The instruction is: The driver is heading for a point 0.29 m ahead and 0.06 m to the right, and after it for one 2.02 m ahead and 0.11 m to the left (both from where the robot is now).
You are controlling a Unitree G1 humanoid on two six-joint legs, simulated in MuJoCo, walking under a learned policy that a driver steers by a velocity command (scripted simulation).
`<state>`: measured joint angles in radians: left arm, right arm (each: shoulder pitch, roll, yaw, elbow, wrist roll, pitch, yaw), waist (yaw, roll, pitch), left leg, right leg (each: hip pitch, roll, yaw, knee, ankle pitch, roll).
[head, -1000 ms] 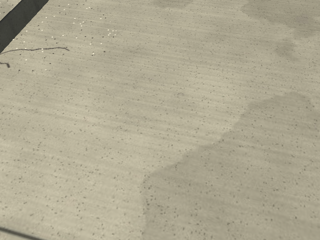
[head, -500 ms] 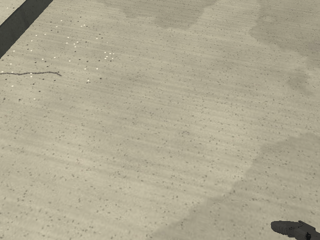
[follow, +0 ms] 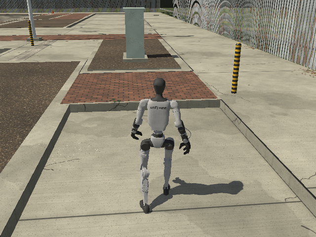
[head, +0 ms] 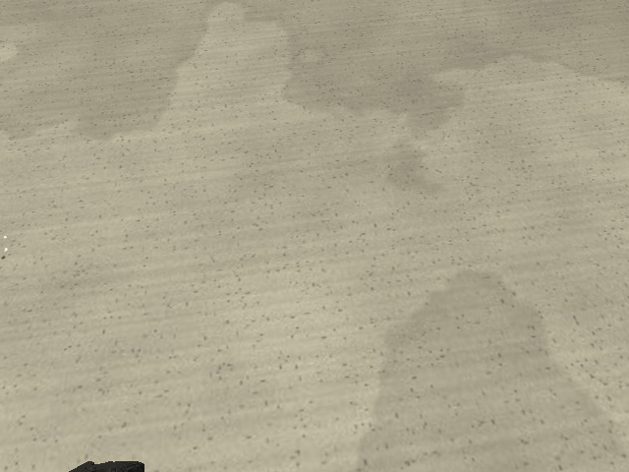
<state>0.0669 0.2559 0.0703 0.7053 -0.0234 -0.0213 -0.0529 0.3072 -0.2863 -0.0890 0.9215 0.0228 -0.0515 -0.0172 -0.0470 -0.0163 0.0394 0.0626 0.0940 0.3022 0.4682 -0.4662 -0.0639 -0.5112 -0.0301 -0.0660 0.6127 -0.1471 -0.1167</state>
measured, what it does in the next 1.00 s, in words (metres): walks ahead: left foot, then right foot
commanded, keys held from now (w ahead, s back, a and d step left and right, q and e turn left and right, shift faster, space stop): w+e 0.36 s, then w+q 0.64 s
